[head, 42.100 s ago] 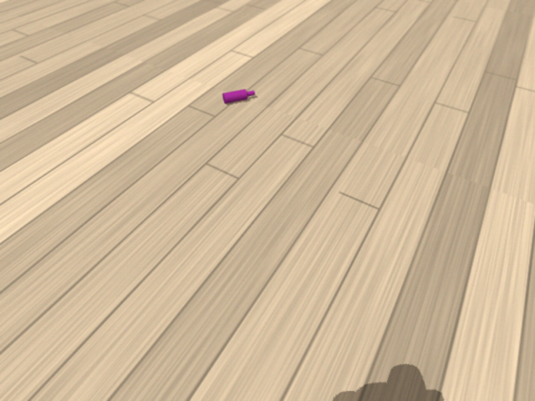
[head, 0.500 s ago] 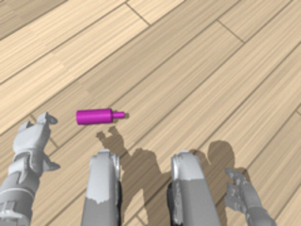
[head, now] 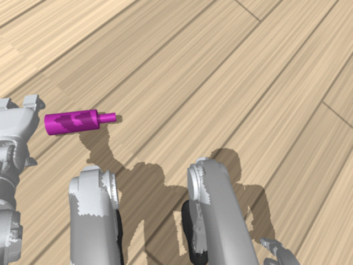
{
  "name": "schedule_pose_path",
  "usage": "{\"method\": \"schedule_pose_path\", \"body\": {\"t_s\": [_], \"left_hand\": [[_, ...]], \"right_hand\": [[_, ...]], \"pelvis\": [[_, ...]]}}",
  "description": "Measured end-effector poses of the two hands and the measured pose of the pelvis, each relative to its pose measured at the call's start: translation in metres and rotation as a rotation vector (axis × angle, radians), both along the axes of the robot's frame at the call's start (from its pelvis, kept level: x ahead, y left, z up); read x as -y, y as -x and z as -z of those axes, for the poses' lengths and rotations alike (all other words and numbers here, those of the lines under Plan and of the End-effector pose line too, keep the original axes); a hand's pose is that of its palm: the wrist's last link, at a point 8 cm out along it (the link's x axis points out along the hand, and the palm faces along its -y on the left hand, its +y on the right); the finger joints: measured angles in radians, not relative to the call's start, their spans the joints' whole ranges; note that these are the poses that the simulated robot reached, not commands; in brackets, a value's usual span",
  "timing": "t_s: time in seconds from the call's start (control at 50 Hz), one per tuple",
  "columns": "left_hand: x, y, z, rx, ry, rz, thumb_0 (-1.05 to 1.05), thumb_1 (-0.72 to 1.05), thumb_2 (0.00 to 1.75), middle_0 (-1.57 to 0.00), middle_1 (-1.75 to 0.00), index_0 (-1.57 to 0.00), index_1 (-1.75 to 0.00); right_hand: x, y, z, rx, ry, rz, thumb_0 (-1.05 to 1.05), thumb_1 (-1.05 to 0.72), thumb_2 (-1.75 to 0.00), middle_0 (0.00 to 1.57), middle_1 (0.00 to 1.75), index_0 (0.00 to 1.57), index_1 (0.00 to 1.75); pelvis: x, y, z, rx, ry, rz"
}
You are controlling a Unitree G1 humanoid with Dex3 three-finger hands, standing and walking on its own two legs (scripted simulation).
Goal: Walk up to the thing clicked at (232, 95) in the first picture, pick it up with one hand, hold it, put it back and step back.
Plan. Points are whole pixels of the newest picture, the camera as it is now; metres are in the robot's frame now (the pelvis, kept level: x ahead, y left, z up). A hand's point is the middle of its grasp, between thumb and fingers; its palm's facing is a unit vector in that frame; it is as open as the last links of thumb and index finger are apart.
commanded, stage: rise first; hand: left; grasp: from above
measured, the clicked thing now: (83, 120) +0.51 +0.23 -0.34
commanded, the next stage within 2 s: none
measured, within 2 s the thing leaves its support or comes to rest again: neither
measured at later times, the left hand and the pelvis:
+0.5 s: hand (42, 130) +0.43 +0.30 -0.20, palm faces -0.44 -0.07 -0.89, open 14.1 cm; pelvis +0.01 +0.00 -0.04, yaw -1 degrees
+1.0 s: hand (47, 128) +0.45 +0.29 -0.22, palm faces -0.44 -0.08 -0.89, open 14.1 cm; pelvis +0.01 +0.00 -0.05, yaw -3 degrees
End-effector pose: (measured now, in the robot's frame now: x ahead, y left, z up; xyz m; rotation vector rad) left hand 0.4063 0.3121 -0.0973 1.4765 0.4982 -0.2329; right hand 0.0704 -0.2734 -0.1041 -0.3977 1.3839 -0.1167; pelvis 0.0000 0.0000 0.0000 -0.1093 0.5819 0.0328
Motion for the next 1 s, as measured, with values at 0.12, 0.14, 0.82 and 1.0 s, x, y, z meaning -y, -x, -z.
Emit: {"method": "schedule_pose_path", "body": {"t_s": [0.12, 0.14, 0.82, 1.0], "left_hand": [[0.003, -0.011, 0.013, 0.004, -0.022, 0.027, 0.00, -0.56, 1.06, -0.07, -0.98, -0.07, -0.99], [0.004, -0.012, 0.015, 0.003, -0.025, 0.031, 0.00, -0.56, 1.05, -0.08, -0.98, -0.07, -0.99], [0.015, -0.045, 0.064, 0.003, -0.016, -0.001, 0.00, -0.53, 1.01, -0.08, -1.01, -0.09, -1.00], [0.016, -0.047, 0.069, 0.007, -0.013, 0.006, 0.00, -0.53, 1.02, -0.08, -1.00, -0.08, -1.00]], "right_hand": [[-0.002, -0.007, 0.013, 0.008, -0.008, -0.018, 0.00, -0.90, -0.90, 0.20, 0.30, 0.20, 0.30], [-0.003, -0.008, 0.015, 0.009, -0.010, -0.022, 0.00, -0.90, -0.90, 0.20, 0.30, 0.20, 0.30], [-0.001, 0.003, 0.039, -0.071, -0.018, -0.043, 0.00, -0.91, -0.90, 0.20, 0.30, 0.20, 0.30], [-0.002, -0.001, 0.040, -0.066, -0.013, -0.054, 0.00, -0.91, -0.90, 0.20, 0.30, 0.20, 0.30]], "pelvis": [[0.000, -0.001, 0.012, 0.001, 0.002, 0.006], [0.000, -0.001, 0.014, 0.001, 0.002, 0.007], [0.003, -0.010, 0.042, -0.004, 0.011, 0.034], [0.002, -0.011, 0.045, -0.003, 0.015, 0.034]]}}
